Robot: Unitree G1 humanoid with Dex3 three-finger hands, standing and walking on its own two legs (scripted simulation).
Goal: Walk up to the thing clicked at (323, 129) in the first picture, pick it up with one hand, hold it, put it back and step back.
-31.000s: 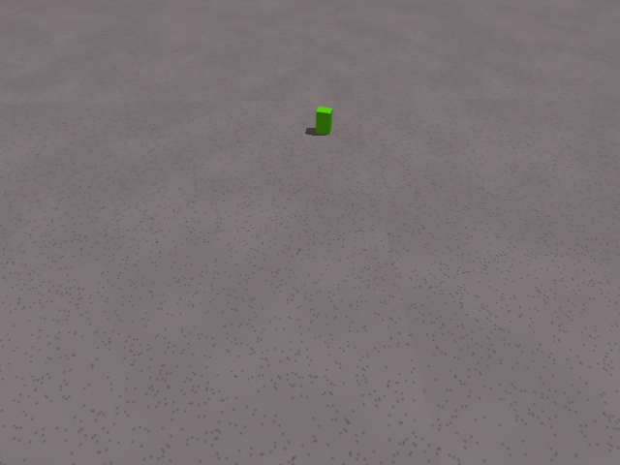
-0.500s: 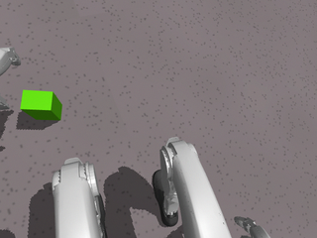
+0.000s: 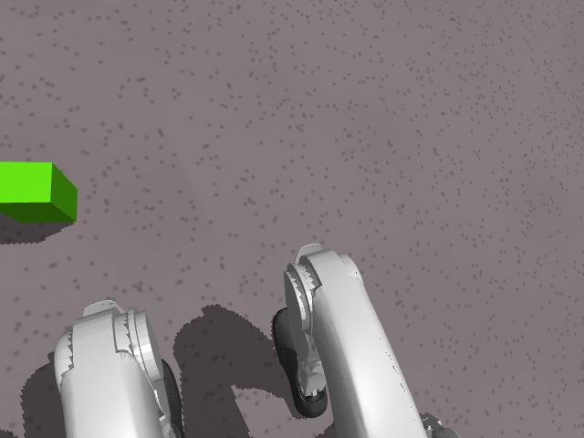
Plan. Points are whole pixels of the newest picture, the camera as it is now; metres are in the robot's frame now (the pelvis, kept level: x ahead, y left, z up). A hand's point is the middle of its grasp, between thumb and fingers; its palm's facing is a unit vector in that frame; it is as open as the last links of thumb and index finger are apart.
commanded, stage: home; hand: left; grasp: from the side
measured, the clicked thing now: (36, 195) +0.51 +0.27 -0.28
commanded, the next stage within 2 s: none
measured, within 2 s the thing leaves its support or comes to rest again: neither
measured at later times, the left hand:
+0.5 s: hand out of the picture +0.35 +0.28 +0.07, palm faces -0.26 -0.65 -0.71, open 7.7 cm
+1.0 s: hand out of the picture +0.26 +0.21 +0.26, palm faces +0.14 -0.96 -0.25, open 7.4 cm
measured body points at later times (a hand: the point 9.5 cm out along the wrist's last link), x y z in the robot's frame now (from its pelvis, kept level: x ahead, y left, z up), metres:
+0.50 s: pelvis +0.01 +0.00 +0.17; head +0.17 +0.06 +0.59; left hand +0.36 +0.31 +0.11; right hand +0.20 -0.25 +0.07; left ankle +0.08 +0.12 -0.32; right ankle +0.11 -0.14 -0.32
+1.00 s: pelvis +0.07 +0.00 +0.33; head +0.13 +0.03 +0.78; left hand +0.25 +0.26 +0.28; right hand +0.25 -0.22 +0.25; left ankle +0.08 +0.12 -0.32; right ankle +0.11 -0.14 -0.32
